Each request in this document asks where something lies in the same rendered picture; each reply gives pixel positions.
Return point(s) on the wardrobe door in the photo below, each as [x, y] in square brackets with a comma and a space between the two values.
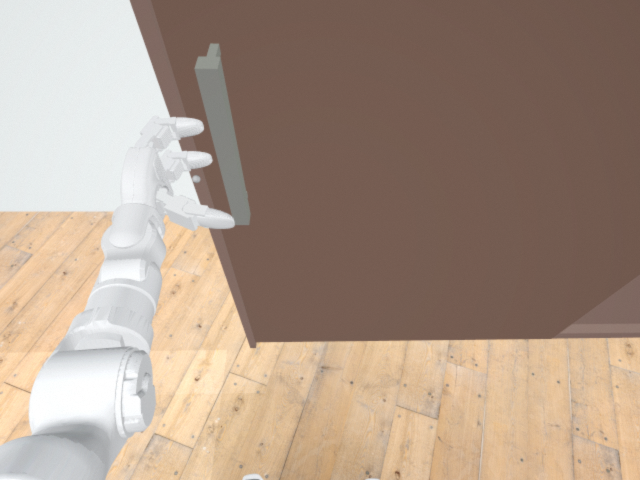
[623, 307]
[422, 169]

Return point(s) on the robot left upper arm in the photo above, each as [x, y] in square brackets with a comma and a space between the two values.
[86, 405]

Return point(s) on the handle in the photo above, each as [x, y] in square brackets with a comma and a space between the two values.
[211, 81]

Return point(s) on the robot left hand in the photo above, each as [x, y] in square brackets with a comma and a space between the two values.
[144, 174]

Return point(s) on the left robot forearm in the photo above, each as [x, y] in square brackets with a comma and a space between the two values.
[123, 301]

